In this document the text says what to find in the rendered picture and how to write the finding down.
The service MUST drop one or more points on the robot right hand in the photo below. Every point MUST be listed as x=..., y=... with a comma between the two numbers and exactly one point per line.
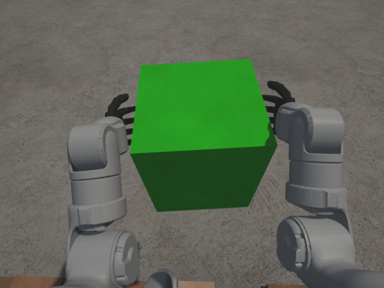
x=286, y=98

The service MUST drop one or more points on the right robot upper arm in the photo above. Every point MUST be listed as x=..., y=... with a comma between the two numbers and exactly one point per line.
x=320, y=251

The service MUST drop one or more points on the robot left forearm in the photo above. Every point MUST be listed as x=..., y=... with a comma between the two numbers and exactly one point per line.
x=94, y=166

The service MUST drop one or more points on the left robot upper arm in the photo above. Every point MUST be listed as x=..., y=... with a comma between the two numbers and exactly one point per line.
x=102, y=259

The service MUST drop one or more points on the robot left hand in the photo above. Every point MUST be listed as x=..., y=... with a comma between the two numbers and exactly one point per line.
x=112, y=111

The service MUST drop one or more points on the left robot shin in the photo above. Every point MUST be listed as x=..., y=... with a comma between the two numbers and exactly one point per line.
x=163, y=269

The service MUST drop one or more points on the robot right forearm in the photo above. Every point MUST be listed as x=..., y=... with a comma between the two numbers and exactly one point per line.
x=316, y=140

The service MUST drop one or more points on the carton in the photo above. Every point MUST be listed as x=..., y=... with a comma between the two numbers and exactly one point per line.
x=202, y=138

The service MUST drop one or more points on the left robot thigh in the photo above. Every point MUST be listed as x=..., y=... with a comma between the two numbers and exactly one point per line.
x=161, y=280

